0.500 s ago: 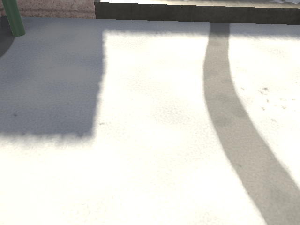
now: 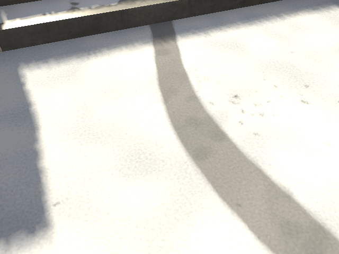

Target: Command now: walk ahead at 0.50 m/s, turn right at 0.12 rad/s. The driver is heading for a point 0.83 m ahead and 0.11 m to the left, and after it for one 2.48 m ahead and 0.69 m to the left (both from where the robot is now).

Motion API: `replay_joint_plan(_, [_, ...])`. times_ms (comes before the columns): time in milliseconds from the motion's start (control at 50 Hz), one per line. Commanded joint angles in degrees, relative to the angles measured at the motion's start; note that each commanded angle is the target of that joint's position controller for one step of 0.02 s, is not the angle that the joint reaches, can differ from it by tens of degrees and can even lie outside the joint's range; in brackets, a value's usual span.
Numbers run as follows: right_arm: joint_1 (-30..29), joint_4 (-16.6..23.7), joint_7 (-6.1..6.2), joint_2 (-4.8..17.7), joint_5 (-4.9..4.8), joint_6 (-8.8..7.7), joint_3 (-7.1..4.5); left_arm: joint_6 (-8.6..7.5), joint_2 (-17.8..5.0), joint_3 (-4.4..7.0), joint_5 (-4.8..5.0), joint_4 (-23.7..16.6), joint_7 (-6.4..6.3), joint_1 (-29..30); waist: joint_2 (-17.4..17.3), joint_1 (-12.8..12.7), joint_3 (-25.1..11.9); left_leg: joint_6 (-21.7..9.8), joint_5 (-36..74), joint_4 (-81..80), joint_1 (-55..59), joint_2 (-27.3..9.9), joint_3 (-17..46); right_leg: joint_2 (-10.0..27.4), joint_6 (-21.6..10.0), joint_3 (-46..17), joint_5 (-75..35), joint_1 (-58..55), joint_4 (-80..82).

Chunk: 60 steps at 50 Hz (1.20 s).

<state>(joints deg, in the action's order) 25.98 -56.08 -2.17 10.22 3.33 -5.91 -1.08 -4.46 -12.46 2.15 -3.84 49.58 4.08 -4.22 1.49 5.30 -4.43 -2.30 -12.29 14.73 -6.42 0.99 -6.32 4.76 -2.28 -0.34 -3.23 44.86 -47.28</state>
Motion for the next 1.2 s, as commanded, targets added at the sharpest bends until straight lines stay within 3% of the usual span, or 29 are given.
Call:
replay_joint_plan(20, [-3.6, 2.6, -1.22, 6.7, -0.31, -2.04, -1.1, 0.87, -2.2, 0.19, 0.1, -4.3, -0.01, 3.3, -5.1, -3.5, 5.7, -13.3, 12.7, -7.2, -2.2, -16.3, 9.3, 0.5, -0.6, -0.9, -3.3, -4.9, 7.8])
replay_joint_plan(40, [-1.1, 1.8, 1.92, 11.0, -6.95, -0.71, -2.71, 0.44, -2.5, 0.41, 8.37, -8.7, -2.03, 12.0, -2.8, -1.1, 9.1, -9.3, 12.8, -8.1, -1.5, -15.0, 9.1, -0.9, -0.4, 0.8, -1.1, -4.7, 10.6])
replay_joint_plan(60, [1.2, 0.4, 3.06, 10.7, -7.12, -0.18, -2.41, 0.11, -1.7, -0.19, 8.88, -10.0, -2.55, 14.0, -3.4, -0.7, 9.7, -8.5, 12.7, -7.6, 2.5, -15.5, 8.8, -1.1, -0.3, 0.7, 0.6, -3.2, 12.8])
replay_joint_plan(120, [2.4, -0.7, 3.57, 9.8, -5.01, 0.66, -2.83, -0.25, -2.4, 0.14, 6.61, -11.1, -2.23, 13.8, -6.8, -1.1, 9.3, -6.9, 17.7, -4.1, 7.9, -16.0, 7.6, -1.6, -1.7, 1.5, 5.9, -7.1, 16.5])
replay_joint_plan(160, [0.9, -0.7, 3.67, 10.3, -4.75, 0.89, -3.21, -0.25, -4.5, 1.33, 5.68, -10.4, -2.41, 7.8, -6.9, -5.2, 5.1, -5.6, 33.4, 3.4, 8.0, -15.3, 6.2, -4.1, -3.6, 3.4, 9.3, -18.7, 18.0])
replay_joint_plan(180, [-0.2, -0.3, 3.75, 9.9, -4.75, 0.93, -3.05, -0.14, -6.9, 2.81, 5.43, -7.7, -2.79, -2.1, -6.7, -10.0, -0.2, -4.3, 39.3, 13.3, 4.3, -13.0, 4.0, -5.1, -5.3, 3.7, 8.6, -32.0, 17.5])
replay_joint_plan(200, [-2.1, 1.6, 3.68, 8.3, -3.85, 0.53, -2.45, -0.3, -11.7, 4.41, 4.61, -5.1, -3.45, -14.6, -2.1, -14.9, -8.5, -2.0, 28.2, 30.8, -9.7, -9.5, 1.8, 3.8, -8.9, -6.3, 2.0, -51.8, 14.2])
replay_joint_plan(220, [3.6, 2.7, 2.74, 2.4, -3.94, -0.65, -0.43, 0.01, -16.3, 5.28, 4.24, -3.6, -3.8, -20.5, 12.6, -13.2, -17.4, 1.9, -5.5, 53.2, -32.6, -0.1, 2.3, 18.4, -18.5, -31.7, 10.2, -71.7, 21.5])
replay_joint_plan(240, [2.9, 1.4, 2.03, 5.2, -4.91, -2.07, -1.41, 0.25, -11.6, 4.17, 4.29, -4.0, -4.01, -21.4, 10.5, -14.0, -20.1, 1.3, -20.0, 62.6, -38.6, -0.2, 12.5, 19.9, -18.6, -40.3, 14.3, -70.6, 27.4])
replay_joint_plan(260, [-3.3, 3.3, 2.06, 7.5, -6.45, -2.28, -2.59, 0.14, -8.5, 3.35, 4.4, -4.0, -4.24, -17.3, 8.0, -13.2, -11.1, 0.9, -16.0, 65.8, -43.9, -3.4, 12.4, 17.8, -15.3, -30.7, 13.5, -63.2, 27.9])
replay_joint_plan(300, [-9.1, 5.2, 3.45, 7.3, -5.45, -1.23, -3.34, -0.85, -4.1, 2.15, 4.47, -4.8, -3.79, -7.9, 2.2, -8.4, -2.3, 0.7, -6.4, 60.4, -39.9, -7.9, 10.6, 13.8, -11.1, -17.5, 10.0, -44.8, 32.5])
replay_joint_plan(360, [-5.5, 4.6, 4.13, 3.6, -5.05, 1.67, -3.48, -1.82, -2.9, 2.19, 3.4, -2.9, -3.0, -5.7, 3.6, -3.7, 2.0, 0.2, -1.7, 57.1, -34.1, -9.7, 12.1, 11.2, -9.6, -8.4, 7.9, -33.8, 38.2])
replay_joint_plan(400, [-8.0, 6.2, 3.96, 4.2, -5.04, 2.58, -3.92, -1.94, -4.5, 2.64, 2.55, -1.6, -3.62, -7.0, 1.9, -3.0, 3.9, 0.5, 3.1, 54.6, -36.7, -9.4, 13.3, 11.0, -9.7, -3.6, 4.0, -32.6, 39.6])
replay_joint_plan(460, [-12.7, 8.1, 3.11, 5.1, -4.41, 2.67, -4.06, -1.97, -6.2, 3.12, 2.46, -0.1, -4.71, -8.5, 1.2, -3.2, 5.3, 0.8, 12.7, 45.2, -38.8, -8.4, 14.0, 9.9, -8.7, 2.5, 0.7, -33.9, 39.8])
replay_joint_plan(520, [-18.9, 10.0, 1.66, 4.8, -3.92, 2.72, -3.46, -1.99, -7.6, 3.46, 3.09, 0.5, -5.65, -9.9, 1.1, -5.2, 7.1, 0.7, 19.5, 33.7, -34.8, -7.7, 9.3, 8.8, -7.1, 7.4, 1.4, -34.0, 40.7])
replay_joint_plan(640, [-28.5, 14.9, -0.61, 5.4, -4.34, 3.11, -2.93, 0.08, -10.1, 4.69, 4.39, 2.6, -6.24, -14.7, 1.0, -7.8, 10.3, -2.0, 9.2, 23.3, -37.3, -6.7, 5.3, 12.9, -4.8, 10.1, -2.7, -49.1, 35.6])
replay_joint_plan(680, [-26.6, 15.7, -1.14, 7.2, -4.29, 3.24, -3.72, 0.78, -12.1, 5.33, 4.8, 2.0, -6.37, -13.5, 3.1, -5.8, 7.8, -4.2, 2.5, 22.3, -30.1, -3.1, 1.3, 12.9, -3.5, 11.9, -21.7, -50.4, 28.3])
replay_joint_plan(720, [-12.6, 12.4, -0.88, 11.9, -4.61, 3.22, -6.39, 1.66, -12.8, 5.3, 5.02, 1.3, -6.56, -11.8, 2.4, 1.8, 0.2, -7.5, 3.6, 17.6, -10.4, 2.7, -1.4, 9.6, -0.9, 14.5, -33.2, -46.8, 8.4])
replay_joint_plan(740, [-3.5, 10.5, 0.28, 17.8, -4.48, 3.42, -8.5, 1.33, -11.3, 4.64, 3.99, -0.2, -6.77, -12.5, -4.4, 4.4, -5.8, -10.9, 6.5, 17.5, 7.9, -4.2, 11.4, 7.0, 2.0, 14.9, -17.0, -31.8, -10.3])
replay_joint_plan(760, [-4.7, 11.0, 0.38, 23.0, -5.09, 2.85, -8.94, -0.49, -1.8, 1.66, 2.38, -3.3, -5.65, -18.0, -19.0, -2.8, -12.0, -22.1, -4.7, 9.8, 26.2, -17.4, 44.6, -5.6, 5.6, 7.5, 34.3, -7.0, -29.9])
replay_joint_plan(780, [-1.5, 12.5, 0.56, 18.3, -4.01, 2.67, -7.57, -3.14, -7.0, 2.5, 5.09, -4.3, -4.91, -11.0, -12.7, 1.6, -17.5, -21.6, -8.5, 1.8, 29.5, -19.1, 53.0, -6.0, 4.1, -4.3, 35.1, -0.8, -34.9])
replay_joint_plan(800, [-3.3, 12.0, 0.86, 14.9, -3.53, 2.15, -6.7, -4.29, -8.8, 2.99, 7.05, -5.5, -4.61, -5.8, -10.4, 2.2, -10.3, -18.5, -4.0, 1.7, 25.8, -18.0, 45.0, -3.4, 2.5, -4.2, 30.0, 4.5, -34.7])
replay_joint_plan(820, [-7.4, 13.0, 1.08, 13.4, -4.0, 1.81, -6.14, -4.86, -8.4, 2.73, 6.18, -5.5, -4.98, -4.5, -5.1, 0.2, -6.1, -16.7, 1.6, 2.2, 17.4, -15.8, 38.0, -0.6, 1.5, -4.5, 25.2, 2.7, -30.6])
replay_joint_plan(840, [-11.8, 14.0, 1.19, 11.5, -4.01, 1.72, -5.57, -4.7, -8.8, 3.23, 4.6, -5.1, -5.45, -4.1, -2.7, -2.4, -2.9, -15.5, 7.5, 1.7, 8.2, -13.8, 32.3, 1.2, 1.6, -4.4, 22.4, -1.8, -25.5])
replay_joint_plan(880, [-14.7, 15.2, 1.63, 9.4, -3.3, 1.37, -4.76, -3.02, -8.9, 3.85, 4.28, -4.8, -5.34, -6.5, -2.8, -5.9, -1.6, -14.9, 14.2, -0.2, -0.2, -12.1, 27.3, 3.1, 2.2, -4.6, 20.3, -8.3, -20.4])
replay_joint_plan(960, [-11.5, 13.5, 2.47, 11.1, -3.35, 0.78, -5.04, -0.94, -5.6, 2.76, 3.55, -5.1, -4.98, -3.6, -3.0, -5.4, 1.8, -13.8, 21.9, -3.3, -5.0, -11.2, 18.8, 4.1, 3.8, -2.3, 11.7, -7.2, -8.5])
replay_joint_plan(1060, [-9.4, 11.7, 2.52, 11.8, -3.35, 0.24, -5.01, -0.81, -5.4, 1.95, 4.69, -6.0, -3.85, 3.5, -4.5, -2.0, 4.8, -10.0, 15.4, -5.7, -3.1, -9.7, 11.8, 2.2, 2.1, -0.7, -5.3, -8.7, 7.9])
replay_joint_plan(1120, [-7.6, 9.9, 2.44, 12.1, -3.25, 0.06, -4.99, -0.7, -5.8, 1.69, 5.16, -7.2, -3.04, 6.9, -4.2, -0.5, 6.8, -9.3, 14.8, -5.2, 3.1, -12.2, 11.0, 1.0, 0.8, -0.8, -4.7, -5.9, 11.4])
replay_joint_plan(1200, [-7.0, 8.3, 3.08, 12.7, -3.46, 1.36, -5.16, -0.84, -6.1, 1.57, 5.32, -9.2, -1.47, 8.4, -4.8, -0.8, 7.5, -7.6, 26.2, -0.6, 12.9, -15.2, 8.7, -1.0, -1.8, -0.2, 4.3, -2.5, 14.1])
